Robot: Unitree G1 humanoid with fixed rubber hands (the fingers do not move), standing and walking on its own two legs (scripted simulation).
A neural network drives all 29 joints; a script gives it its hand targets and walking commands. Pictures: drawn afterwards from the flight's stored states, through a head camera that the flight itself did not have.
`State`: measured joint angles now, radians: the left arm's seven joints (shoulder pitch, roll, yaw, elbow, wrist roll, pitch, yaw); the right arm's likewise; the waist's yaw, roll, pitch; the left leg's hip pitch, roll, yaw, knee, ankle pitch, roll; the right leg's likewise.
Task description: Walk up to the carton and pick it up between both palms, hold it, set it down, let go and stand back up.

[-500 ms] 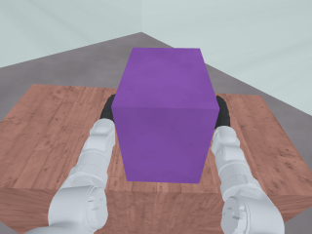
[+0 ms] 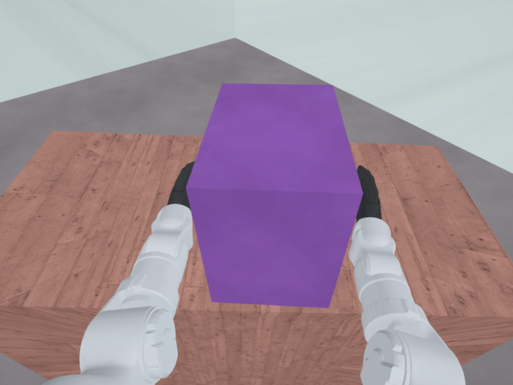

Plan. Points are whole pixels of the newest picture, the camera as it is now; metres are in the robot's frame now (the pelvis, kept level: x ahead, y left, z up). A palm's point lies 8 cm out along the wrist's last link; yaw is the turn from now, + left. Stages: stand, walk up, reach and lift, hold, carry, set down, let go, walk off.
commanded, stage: set down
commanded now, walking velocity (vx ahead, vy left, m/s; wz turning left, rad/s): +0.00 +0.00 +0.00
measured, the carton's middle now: (273, 191) +0.47 -0.04 +0.05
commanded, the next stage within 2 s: none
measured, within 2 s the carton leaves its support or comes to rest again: rests again in 0.76 s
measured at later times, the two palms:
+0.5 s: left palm (184, 217) +0.40 +0.12 +0.05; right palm (364, 227) +0.37 -0.19 +0.06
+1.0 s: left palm (188, 217) +0.41 +0.11 +0.04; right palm (364, 234) +0.37 -0.20 +0.04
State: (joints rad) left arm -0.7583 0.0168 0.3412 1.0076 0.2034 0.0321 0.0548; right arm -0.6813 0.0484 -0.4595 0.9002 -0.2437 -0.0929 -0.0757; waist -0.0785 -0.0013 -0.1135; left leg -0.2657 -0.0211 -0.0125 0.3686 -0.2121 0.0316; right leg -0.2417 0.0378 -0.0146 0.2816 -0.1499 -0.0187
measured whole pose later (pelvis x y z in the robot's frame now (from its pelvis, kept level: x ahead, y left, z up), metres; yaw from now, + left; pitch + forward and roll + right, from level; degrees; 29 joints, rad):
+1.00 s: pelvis +0.00 +0.00 +0.00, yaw -1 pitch +12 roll -1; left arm -0.80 0.05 0.36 1.24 0.20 -0.27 0.06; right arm -0.67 0.03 -0.47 1.01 -0.28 -0.29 -0.08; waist -0.06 0.02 -0.13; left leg -0.40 0.00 0.03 0.39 -0.21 0.03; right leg -0.39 0.04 -0.01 0.32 -0.14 -0.02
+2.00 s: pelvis -0.05 -0.02 -0.02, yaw -1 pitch +16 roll -1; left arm -1.07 0.34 -0.04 1.15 -0.30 0.18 0.08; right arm -0.96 -0.23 -0.12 0.99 0.27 0.19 -0.13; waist -0.10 -0.01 -0.26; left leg -0.64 0.01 0.00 0.54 -0.19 0.01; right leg -0.62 0.05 -0.04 0.47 -0.13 -0.05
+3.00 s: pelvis -0.04 -0.01 +0.00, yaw -1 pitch +0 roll +0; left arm -0.43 0.30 0.07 0.48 -0.23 0.31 -0.01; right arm -0.35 -0.16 -0.06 0.39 0.25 0.24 -0.16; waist -0.05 -0.01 -0.05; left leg -0.21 -0.01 0.02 0.40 -0.18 0.02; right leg -0.22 0.04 -0.01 0.37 -0.15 -0.04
